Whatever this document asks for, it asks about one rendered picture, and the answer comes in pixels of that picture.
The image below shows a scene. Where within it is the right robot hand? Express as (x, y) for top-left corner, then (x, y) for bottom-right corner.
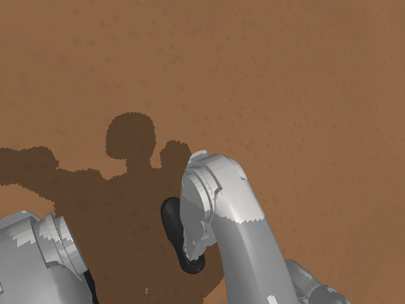
(285, 259), (322, 304)

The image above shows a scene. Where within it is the right robot foot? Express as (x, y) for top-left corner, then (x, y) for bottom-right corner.
(161, 197), (205, 274)

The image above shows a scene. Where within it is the right robot arm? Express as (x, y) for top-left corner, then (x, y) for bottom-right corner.
(308, 285), (351, 304)

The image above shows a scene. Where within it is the left robot foot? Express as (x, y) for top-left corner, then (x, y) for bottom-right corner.
(83, 269), (99, 304)

